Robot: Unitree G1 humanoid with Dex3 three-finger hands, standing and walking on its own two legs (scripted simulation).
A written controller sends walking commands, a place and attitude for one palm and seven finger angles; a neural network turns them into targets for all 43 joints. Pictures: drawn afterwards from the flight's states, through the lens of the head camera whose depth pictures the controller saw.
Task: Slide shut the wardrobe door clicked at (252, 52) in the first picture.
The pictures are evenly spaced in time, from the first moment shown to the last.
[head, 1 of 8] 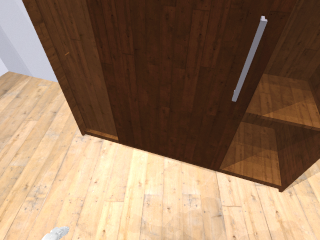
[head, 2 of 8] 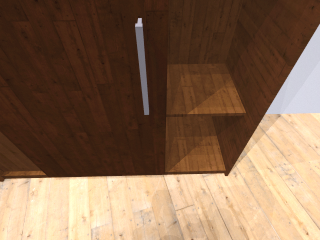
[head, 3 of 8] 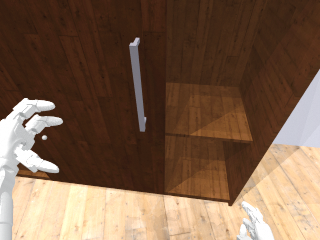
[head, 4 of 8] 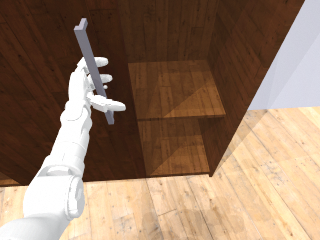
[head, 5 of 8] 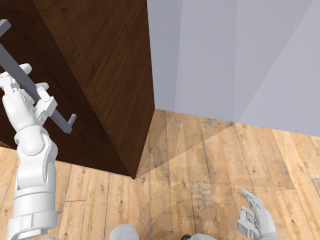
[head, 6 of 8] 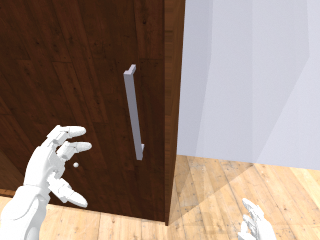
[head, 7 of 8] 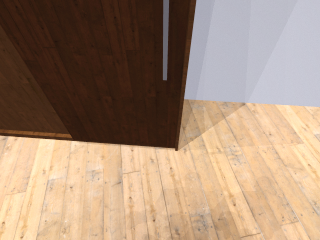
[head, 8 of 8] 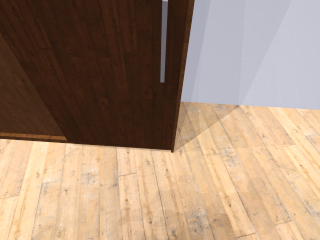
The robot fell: no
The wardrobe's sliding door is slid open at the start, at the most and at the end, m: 0.40 0.40 0.00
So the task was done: yes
